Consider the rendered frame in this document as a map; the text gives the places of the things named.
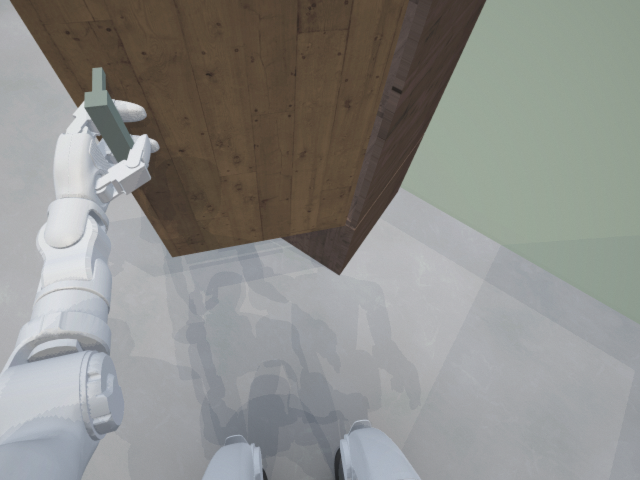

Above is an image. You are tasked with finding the left robot forearm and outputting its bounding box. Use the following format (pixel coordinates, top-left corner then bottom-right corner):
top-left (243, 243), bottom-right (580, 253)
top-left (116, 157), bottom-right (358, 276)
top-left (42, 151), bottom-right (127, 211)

top-left (0, 197), bottom-right (112, 377)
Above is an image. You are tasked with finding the robot left shin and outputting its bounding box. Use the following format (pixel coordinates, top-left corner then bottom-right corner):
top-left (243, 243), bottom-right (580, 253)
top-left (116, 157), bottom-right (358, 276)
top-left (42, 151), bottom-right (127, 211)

top-left (225, 435), bottom-right (248, 446)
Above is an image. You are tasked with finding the robot left hand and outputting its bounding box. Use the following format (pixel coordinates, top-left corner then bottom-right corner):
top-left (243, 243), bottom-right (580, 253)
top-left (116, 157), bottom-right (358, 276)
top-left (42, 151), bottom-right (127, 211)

top-left (53, 99), bottom-right (160, 212)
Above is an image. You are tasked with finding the left robot thigh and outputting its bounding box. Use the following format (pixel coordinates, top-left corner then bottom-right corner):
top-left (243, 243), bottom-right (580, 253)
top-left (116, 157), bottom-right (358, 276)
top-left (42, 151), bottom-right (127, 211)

top-left (202, 442), bottom-right (263, 480)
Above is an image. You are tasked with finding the left robot upper arm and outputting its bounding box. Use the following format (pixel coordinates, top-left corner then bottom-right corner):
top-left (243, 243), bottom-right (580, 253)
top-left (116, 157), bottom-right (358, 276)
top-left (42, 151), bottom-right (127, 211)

top-left (0, 350), bottom-right (124, 480)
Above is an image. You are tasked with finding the cupboard door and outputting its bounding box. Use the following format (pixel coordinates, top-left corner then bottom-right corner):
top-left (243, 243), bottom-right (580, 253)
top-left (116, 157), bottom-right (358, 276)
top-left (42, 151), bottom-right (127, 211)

top-left (10, 0), bottom-right (409, 257)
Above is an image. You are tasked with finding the handle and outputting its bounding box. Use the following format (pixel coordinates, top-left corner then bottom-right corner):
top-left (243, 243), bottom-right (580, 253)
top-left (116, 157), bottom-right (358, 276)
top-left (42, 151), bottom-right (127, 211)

top-left (84, 67), bottom-right (134, 163)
